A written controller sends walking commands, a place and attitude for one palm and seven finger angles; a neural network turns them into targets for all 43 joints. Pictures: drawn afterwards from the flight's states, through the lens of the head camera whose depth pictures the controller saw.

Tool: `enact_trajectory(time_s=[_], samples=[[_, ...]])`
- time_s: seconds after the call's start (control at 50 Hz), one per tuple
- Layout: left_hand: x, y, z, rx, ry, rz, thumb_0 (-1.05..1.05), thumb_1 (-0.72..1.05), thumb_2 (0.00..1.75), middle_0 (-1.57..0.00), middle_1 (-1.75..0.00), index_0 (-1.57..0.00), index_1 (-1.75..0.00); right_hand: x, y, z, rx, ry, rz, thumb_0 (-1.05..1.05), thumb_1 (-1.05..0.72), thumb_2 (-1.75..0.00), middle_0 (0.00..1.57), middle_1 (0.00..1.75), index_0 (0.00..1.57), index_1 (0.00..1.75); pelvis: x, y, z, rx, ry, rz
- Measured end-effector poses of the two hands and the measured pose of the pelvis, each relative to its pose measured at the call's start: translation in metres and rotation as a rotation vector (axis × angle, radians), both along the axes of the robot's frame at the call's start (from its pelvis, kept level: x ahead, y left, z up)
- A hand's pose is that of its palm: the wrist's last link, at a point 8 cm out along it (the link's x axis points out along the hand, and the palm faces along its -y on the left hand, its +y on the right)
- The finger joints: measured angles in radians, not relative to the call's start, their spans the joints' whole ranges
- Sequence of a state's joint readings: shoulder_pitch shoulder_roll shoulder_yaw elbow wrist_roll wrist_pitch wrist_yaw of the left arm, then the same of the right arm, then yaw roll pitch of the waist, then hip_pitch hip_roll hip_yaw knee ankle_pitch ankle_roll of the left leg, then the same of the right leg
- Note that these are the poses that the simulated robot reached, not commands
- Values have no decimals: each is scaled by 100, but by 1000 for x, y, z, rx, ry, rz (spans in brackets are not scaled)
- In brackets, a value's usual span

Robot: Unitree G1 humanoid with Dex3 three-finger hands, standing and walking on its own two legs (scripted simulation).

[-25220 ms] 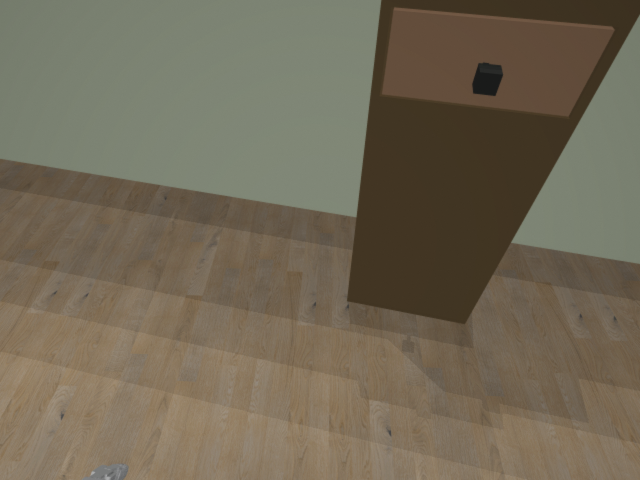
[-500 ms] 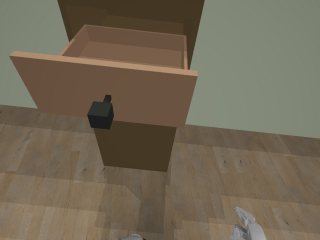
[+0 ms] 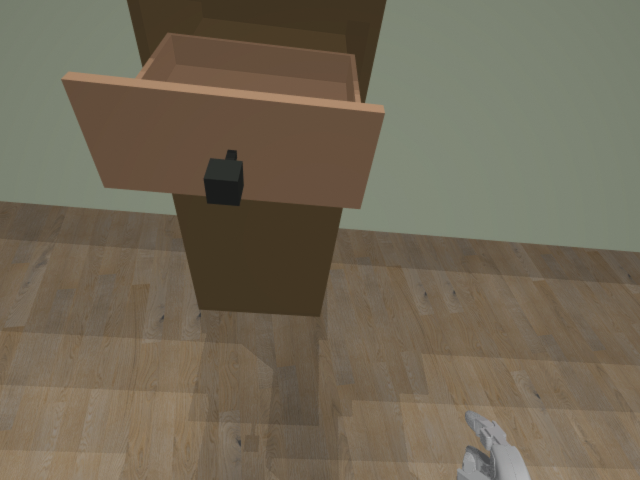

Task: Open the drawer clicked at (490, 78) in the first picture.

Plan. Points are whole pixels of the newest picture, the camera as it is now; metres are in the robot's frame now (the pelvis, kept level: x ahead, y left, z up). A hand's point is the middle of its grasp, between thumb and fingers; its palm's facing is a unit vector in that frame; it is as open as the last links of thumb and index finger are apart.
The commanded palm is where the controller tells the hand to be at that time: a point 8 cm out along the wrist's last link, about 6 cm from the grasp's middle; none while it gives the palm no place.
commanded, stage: stop stepping back and stand still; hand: left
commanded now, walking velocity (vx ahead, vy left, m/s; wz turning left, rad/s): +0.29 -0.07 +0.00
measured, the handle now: (227, 172) +0.46 +0.15 +0.14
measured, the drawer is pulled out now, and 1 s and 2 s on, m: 0.30 0.30 0.30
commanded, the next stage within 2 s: let the arm hang, fingers relaxed in 0.56 s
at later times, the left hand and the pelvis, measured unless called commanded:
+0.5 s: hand out of the picture +0.16 +0.28 +0.32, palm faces +0.61 -0.76 -0.23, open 7.4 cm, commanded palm +0.08 +0.32 +0.32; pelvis -0.04 +0.03 -0.01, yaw +2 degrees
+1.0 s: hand out of the picture +0.00 +0.20 -0.18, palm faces +0.18 -0.97 -0.18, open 6.7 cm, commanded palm none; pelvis -0.04 +0.02 -0.01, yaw +5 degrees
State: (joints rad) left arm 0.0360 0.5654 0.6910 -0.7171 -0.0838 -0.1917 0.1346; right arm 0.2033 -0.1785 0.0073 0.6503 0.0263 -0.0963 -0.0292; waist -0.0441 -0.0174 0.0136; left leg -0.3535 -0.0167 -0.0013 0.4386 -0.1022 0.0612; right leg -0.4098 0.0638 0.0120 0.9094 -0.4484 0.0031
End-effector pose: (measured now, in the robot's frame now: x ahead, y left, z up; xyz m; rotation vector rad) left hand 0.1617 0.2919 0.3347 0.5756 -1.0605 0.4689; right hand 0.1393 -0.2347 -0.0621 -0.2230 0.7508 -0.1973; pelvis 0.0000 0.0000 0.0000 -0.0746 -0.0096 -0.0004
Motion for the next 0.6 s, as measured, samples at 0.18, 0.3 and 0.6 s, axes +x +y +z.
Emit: enact_trajectory(time_s=[0.18,0.3,0.6], samples=[[-68,-28,6,168,57,25,1,88,90,-21,-31,-21,-30,-21,17,-9,20,-24,85,1,-90,-90,20,30,20,30,-31,1,-5,46,26,19],[-95,4,22,88,-100,81,0,88,89,-21,-31,-22,-30,-32,18,-18,1,16,82,1,-90,-90,20,30,20,30,-38,10,-9,49,-8,23],[-60,-13,-17,145,130,6,1,88,90,-21,-30,-21,-30,-40,49,-29,79,9,69,1,-90,-90,20,30,20,30,-36,24,-12,72,17,23]])
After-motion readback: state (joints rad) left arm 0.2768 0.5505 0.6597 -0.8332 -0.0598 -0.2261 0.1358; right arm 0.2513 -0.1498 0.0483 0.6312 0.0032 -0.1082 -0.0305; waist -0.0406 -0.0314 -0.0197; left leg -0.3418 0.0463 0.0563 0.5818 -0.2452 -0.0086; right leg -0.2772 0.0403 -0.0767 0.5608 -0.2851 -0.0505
